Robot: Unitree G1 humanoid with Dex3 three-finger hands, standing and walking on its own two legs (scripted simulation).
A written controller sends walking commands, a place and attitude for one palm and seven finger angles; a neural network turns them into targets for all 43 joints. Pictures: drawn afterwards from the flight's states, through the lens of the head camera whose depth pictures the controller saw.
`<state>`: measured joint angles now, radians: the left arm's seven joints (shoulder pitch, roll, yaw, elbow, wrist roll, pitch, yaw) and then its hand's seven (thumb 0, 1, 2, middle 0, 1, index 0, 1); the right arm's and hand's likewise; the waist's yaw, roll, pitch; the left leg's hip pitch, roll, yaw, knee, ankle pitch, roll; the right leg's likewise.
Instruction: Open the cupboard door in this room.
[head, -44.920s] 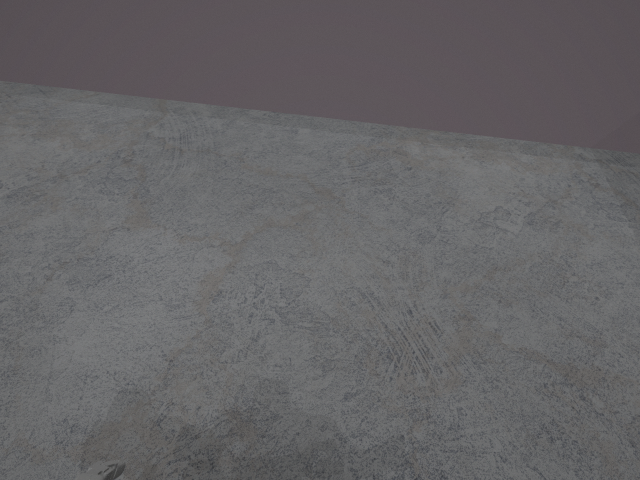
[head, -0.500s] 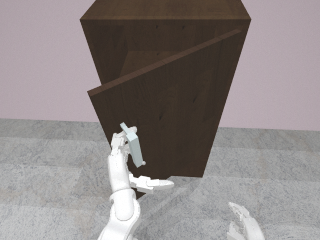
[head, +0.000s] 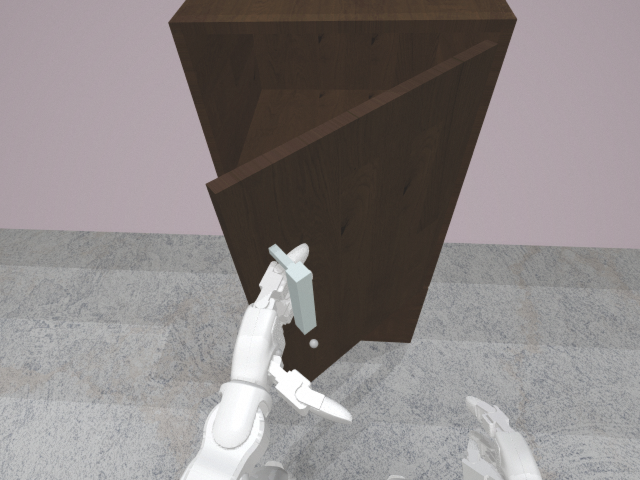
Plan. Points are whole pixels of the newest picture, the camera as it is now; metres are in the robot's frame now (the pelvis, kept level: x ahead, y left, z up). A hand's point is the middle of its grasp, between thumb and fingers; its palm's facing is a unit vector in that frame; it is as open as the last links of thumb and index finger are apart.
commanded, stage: slide the hand sideways off the handle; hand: left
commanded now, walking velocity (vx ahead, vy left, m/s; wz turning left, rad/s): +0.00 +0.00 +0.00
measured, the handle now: (292, 290) +0.33 +0.05 +0.07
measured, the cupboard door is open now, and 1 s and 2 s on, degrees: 44 41 41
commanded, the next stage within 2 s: draw the hand back to the body in 0.90 s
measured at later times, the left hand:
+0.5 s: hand (277, 365) +0.24 +0.06 +0.07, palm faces -0.10 -1.00 -0.01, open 16.1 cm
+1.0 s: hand (222, 389) +0.21 +0.12 +0.07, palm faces -0.07 -1.00 -0.02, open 16.3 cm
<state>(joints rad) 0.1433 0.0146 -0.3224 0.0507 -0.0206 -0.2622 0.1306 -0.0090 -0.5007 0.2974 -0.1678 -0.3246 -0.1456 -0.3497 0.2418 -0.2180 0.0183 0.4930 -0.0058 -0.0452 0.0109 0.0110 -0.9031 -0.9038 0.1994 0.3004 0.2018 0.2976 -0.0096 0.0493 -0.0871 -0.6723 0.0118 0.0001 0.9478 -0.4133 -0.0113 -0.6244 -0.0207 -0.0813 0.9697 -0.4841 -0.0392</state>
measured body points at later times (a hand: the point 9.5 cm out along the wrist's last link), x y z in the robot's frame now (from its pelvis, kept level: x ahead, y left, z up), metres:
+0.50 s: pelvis +0.02 +0.00 +0.00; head +0.05 -0.02 +0.44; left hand +0.24 +0.11 +0.07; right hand +0.20 -0.22 -0.08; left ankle +0.04 +0.13 -0.68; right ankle +0.01 -0.09 -0.68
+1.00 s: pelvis +0.02 -0.01 -0.01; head +0.06 -0.02 +0.43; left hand +0.21 +0.17 +0.07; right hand +0.20 -0.24 -0.09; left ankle +0.04 +0.13 -0.68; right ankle +0.01 -0.09 -0.68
